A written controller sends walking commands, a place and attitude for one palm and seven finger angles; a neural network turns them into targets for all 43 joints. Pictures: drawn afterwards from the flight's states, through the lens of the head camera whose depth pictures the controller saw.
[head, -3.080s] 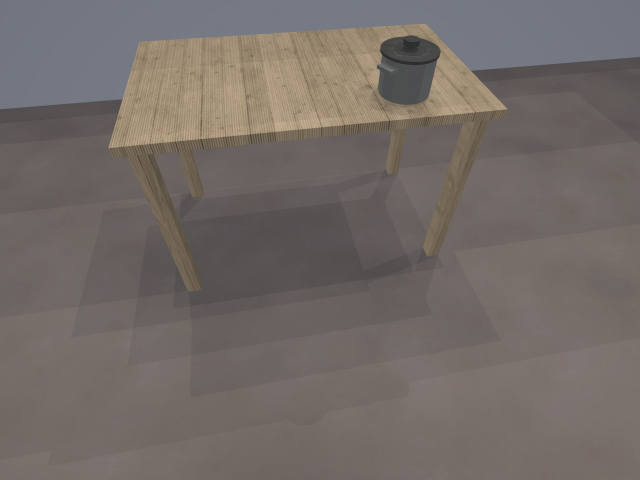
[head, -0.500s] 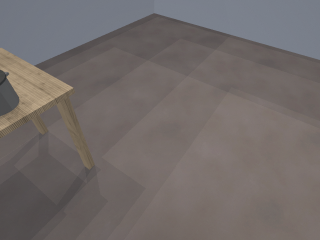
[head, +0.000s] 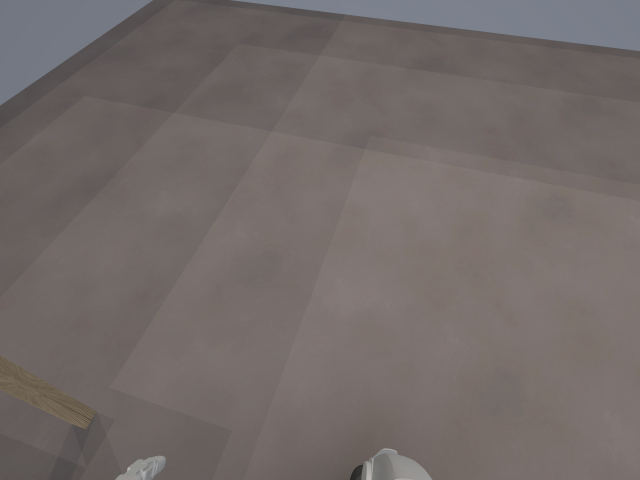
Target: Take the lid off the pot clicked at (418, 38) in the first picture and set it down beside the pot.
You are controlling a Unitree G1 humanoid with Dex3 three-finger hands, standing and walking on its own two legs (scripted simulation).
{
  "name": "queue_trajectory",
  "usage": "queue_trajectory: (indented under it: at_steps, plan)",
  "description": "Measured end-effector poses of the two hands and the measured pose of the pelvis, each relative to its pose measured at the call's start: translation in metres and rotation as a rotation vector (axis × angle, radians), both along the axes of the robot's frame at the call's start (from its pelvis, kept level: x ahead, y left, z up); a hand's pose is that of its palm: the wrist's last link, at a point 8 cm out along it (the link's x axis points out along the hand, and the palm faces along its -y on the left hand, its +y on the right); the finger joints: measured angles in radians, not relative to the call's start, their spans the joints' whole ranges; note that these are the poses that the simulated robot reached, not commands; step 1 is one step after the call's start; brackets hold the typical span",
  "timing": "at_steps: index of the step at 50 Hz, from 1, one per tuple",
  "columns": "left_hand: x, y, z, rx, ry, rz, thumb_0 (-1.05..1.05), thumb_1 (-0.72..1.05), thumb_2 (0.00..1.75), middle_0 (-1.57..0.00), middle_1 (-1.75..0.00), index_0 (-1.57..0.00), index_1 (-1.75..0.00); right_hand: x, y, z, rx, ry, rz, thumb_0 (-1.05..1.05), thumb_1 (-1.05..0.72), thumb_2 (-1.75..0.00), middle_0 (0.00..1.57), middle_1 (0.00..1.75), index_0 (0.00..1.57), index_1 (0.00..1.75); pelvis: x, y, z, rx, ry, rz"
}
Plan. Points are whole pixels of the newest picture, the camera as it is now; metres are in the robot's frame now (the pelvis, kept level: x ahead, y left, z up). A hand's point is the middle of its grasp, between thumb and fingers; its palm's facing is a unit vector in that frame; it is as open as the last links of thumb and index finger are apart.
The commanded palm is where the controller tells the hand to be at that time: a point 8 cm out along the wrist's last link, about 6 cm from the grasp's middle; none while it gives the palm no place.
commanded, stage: turn to face it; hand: left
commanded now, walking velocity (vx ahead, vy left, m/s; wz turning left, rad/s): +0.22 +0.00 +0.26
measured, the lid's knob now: out of the picture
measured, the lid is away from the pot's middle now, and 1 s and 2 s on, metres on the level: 0.00 0.00 0.00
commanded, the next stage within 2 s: none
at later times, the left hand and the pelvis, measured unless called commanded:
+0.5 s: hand (170, 472) +0.15 +0.23 -0.16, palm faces +0.24 -0.96 -0.18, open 7.3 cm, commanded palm none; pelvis +0.13 +0.03 +0.02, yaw +12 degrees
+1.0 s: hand out of the picture +0.13 +0.18 -0.12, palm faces +0.50 -0.82 -0.29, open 7.4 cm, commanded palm none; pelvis +0.17 -0.03 +0.03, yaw +30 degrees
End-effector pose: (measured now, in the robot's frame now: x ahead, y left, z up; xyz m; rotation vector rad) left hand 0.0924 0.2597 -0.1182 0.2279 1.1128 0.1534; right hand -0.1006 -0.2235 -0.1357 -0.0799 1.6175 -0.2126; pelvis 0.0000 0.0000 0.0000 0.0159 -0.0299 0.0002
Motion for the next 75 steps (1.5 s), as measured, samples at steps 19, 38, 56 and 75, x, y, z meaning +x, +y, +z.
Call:
queue_trajectory:
  at_steps: [19,38,56,75]
  plan:
    - [0.057,-0.007,-0.006,-0.102,0.044,0.198,0.0,0.93,0.9,-0.2,-0.3,-0.2,-0.3,0.276,0.01,0.028,-0.038,-0.323,0.234,0.02,-0.94,-0.9,0.2,0.3,0.2,0.29,0.12,0.018,0.02,-0.052,-0.011,0.152]
    - [0.05,0.01,0.022,-0.008,0.065,0.395,0.0,0.91,0.9,-0.2,-0.3,-0.2,-0.3,0.402,0.01,0.034,0.0,-0.41,0.442,0.01,-0.91,-0.9,0.2,0.3,0.2,0.3,0.156,0.001,0.027,-0.042,0.031,0.342]
    - [-0.037,-0.055,0.023,-0.031,0.091,0.646,0.0,0.91,0.9,-0.21,-0.3,-0.21,-0.3,0.496,0.038,0.044,0.067,-0.463,0.75,0.01,-0.91,-0.9,0.2,0.3,0.2,0.29,0.159,-0.026,0.03,0.015,0.009,0.6]
    - [-0.092,-0.035,0.025,-0.007,0.058,0.863,0.0,0.91,0.9,-0.2,-0.3,-0.2,-0.3,0.472,0.086,0.042,0.099,-0.417,0.945,0.01,-0.91,-0.9,0.2,0.3,0.2,0.3,0.139,-0.018,0.03,-0.033,0.012,0.813]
